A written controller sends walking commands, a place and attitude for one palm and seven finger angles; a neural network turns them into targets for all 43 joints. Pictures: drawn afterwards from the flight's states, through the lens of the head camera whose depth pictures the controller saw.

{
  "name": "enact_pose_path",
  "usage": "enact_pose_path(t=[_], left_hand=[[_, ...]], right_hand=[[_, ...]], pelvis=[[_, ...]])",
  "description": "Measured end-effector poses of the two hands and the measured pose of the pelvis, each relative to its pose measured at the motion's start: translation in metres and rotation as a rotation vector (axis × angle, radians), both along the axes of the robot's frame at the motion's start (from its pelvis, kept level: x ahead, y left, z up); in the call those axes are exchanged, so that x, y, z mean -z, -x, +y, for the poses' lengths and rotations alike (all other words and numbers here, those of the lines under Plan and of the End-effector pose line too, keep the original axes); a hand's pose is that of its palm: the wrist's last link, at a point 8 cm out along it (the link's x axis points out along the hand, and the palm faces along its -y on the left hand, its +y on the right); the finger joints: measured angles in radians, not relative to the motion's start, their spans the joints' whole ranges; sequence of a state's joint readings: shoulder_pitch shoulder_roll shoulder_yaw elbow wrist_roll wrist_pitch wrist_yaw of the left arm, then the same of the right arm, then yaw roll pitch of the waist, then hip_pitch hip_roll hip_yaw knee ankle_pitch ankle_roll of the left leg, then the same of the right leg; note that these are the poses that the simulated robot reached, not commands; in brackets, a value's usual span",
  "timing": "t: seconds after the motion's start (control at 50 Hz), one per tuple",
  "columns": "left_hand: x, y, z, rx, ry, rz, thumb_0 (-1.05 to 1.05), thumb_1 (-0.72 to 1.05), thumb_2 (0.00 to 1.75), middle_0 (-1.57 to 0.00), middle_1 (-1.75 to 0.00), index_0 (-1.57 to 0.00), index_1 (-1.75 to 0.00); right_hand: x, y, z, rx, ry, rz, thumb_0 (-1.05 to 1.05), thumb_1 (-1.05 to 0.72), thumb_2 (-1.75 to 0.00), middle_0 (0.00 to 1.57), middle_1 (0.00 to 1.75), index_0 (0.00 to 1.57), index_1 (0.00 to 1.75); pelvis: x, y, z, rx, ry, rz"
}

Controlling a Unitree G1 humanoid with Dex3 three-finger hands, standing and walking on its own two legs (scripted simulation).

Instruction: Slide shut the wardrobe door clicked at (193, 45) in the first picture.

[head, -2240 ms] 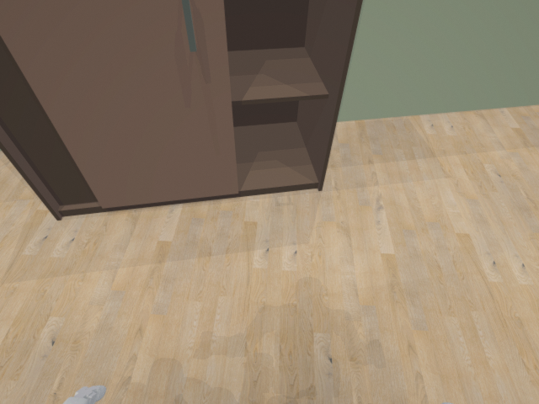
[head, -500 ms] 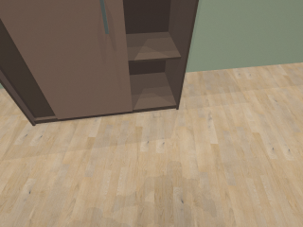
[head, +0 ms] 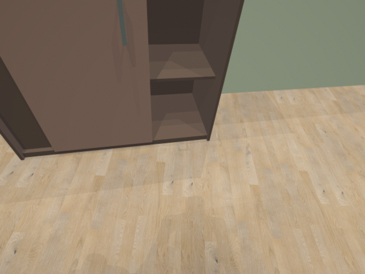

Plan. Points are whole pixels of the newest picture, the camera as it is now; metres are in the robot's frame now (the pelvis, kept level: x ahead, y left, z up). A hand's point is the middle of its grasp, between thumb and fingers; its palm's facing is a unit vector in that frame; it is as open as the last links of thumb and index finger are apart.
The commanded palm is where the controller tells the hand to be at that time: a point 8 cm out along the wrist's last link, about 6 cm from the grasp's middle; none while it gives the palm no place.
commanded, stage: walk to a spot facing it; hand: left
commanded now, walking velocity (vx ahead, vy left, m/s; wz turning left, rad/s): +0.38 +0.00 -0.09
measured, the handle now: (121, 18) +1.00 +0.30 +0.12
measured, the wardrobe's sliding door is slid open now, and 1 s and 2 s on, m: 0.41 0.41 0.41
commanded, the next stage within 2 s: turn to face it in 0.34 s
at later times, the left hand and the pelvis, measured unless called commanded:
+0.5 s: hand (134, 220) +0.30 +0.15 -0.17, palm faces +0.03 -0.98 -0.19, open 7.2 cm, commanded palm none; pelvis +0.20 -0.03 -0.01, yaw +1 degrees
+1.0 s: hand (110, 221) +0.29 +0.21 -0.17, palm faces +0.20 -0.96 -0.19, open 7.4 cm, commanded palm none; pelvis +0.31 +0.03 +0.01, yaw +7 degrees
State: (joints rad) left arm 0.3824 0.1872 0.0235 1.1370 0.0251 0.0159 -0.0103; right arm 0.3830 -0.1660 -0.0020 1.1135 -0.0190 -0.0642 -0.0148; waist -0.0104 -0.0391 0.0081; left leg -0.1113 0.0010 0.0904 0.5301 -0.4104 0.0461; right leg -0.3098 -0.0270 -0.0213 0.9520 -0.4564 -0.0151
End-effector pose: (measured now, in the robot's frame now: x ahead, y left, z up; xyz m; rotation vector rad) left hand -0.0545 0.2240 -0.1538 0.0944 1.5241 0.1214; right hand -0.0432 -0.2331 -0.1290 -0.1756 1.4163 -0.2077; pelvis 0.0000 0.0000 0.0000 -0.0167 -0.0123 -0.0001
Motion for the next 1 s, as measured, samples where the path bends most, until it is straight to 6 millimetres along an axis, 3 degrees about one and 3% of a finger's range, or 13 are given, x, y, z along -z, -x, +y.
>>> enact_pose_path(t=[0.04,0.1,0.22,0.32,0.38,0.48,0.56,0.62,0.68,0.74,0.8,0.86,1.0], left_hand=[[-0.003,-0.021,0.000,0.009,0.009,-0.007,0.01,0.91,0.90,-0.21,-0.30,-0.20,-0.30],[-0.006,-0.068,0.000,0.023,0.017,-0.062,0.01,0.91,0.90,-0.20,-0.30,-0.19,-0.30],[-0.008,-0.192,-0.001,0.092,-0.014,-0.208,0.02,0.94,0.90,-0.20,-0.30,-0.19,-0.30],[-0.003,-0.301,-0.018,0.148,-0.040,-0.369,0.01,0.93,0.90,-0.20,-0.30,-0.19,-0.30],[-0.003,-0.335,-0.026,0.122,-0.053,-0.447,0.01,0.93,0.90,-0.20,-0.30,-0.19,-0.30],[-0.010,-0.341,-0.033,0.080,-0.046,-0.398,0.00,0.92,0.90,-0.20,-0.30,-0.19,-0.30],[-0.014,-0.339,-0.018,0.034,-0.069,-0.348,-0.01,0.96,0.90,-0.21,-0.30,-0.20,-0.30],[-0.011,-0.336,-0.009,0.000,-0.058,-0.311,-0.01,0.95,0.90,-0.21,-0.30,-0.20,-0.30],[0.000,-0.332,0.001,-0.053,-0.038,-0.273,-0.01,0.94,0.90,-0.21,-0.30,-0.20,-0.30],[0.014,-0.326,0.012,-0.108,-0.024,-0.217,0.00,0.93,0.90,-0.20,-0.30,-0.20,-0.30],[0.012,-0.321,0.020,-0.128,-0.027,-0.155,0.00,0.92,0.90,-0.20,-0.30,-0.19,-0.30],[0.003,-0.320,0.027,-0.139,-0.032,-0.126,0.00,0.92,0.90,-0.20,-0.30,-0.19,-0.30],[-0.012,-0.330,0.036,-0.160,-0.069,-0.120,0.00,0.92,0.90,-0.20,-0.30,-0.19,-0.30]], right_hand=[[-0.005,0.013,0.014,0.033,-0.016,0.054,0.00,-0.91,-0.90,0.20,0.30,0.20,0.30],[-0.013,0.032,0.032,0.079,-0.044,0.158,0.00,-0.91,-0.90,0.20,0.30,0.20,0.30],[-0.021,0.042,0.050,0.163,-0.093,0.327,0.00,-0.90,-0.90,0.20,0.30,0.21,0.30],[-0.006,0.011,0.039,0.205,-0.114,0.396,0.00,-0.90,-0.90,0.20,0.30,0.21,0.30],[0.010,-0.039,0.018,0.186,-0.105,0.349,0.01,-0.90,-0.90,0.20,0.30,0.21,0.30],[0.019,-0.175,-0.016,0.091,-0.051,0.082,0.01,-0.91,-0.90,0.20,0.30,0.20,0.30],[0.008,-0.280,-0.022,0.014,-0.026,-0.123,0.00,-0.91,-0.90,0.20,0.30,0.20,0.30],[-0.002,-0.340,-0.019,-0.047,-0.004,-0.211,0.00,-0.93,-0.90,0.20,0.30,0.20,0.30],[-0.008,-0.387,-0.007,-0.117,0.011,-0.252,0.00,-0.93,-0.90,0.20,0.30,0.20,0.30],[-0.007,-0.420,0.010,-0.175,0.022,-0.269,0.00,-0.93,-0.90,0.20,0.30,0.20,0.30],[-0.009,-0.436,0.027,-0.204,0.015,-0.260,0.00,-0.92,-0.90,0.20,0.30,0.20,0.30],[-0.013,-0.442,0.039,-0.202,0.004,-0.242,0.00,-0.92,-0.90,0.20,0.30,0.20,0.30],[-0.013,-0.445,0.038,-0.196,-0.006,-0.200,-0.01,-0.93,-0.90,0.20,0.30,0.21,0.30]], pelvis=[[-0.004,-0.012,0.001,0.000,0.002,0.002],[-0.008,-0.032,0.002,0.001,0.004,0.008],[-0.003,-0.079,-0.006,0.019,0.000,0.011],[0.016,-0.135,-0.024,0.023,-0.005,-0.006],[0.022,-0.160,-0.032,0.009,0.000,-0.026],[0.008,-0.195,-0.032,-0.011,0.017,-0.032],[0.000,-0.222,-0.026,-0.031,0.026,-0.023],[-0.001,-0.241,-0.017,-0.050,0.034,-0.025],[0.003,-0.261,-0.004,-0.069,0.045,-0.030],[0.010,-0.280,0.010,-0.084,0.039,-0.030],[0.006,-0.289,0.019,-0.090,0.026,-0.022],[-0.002,-0.297,0.025,-0.101,0.018,-0.009],[-0.010,-0.308,0.028,-0.130,0.003,0.003]])
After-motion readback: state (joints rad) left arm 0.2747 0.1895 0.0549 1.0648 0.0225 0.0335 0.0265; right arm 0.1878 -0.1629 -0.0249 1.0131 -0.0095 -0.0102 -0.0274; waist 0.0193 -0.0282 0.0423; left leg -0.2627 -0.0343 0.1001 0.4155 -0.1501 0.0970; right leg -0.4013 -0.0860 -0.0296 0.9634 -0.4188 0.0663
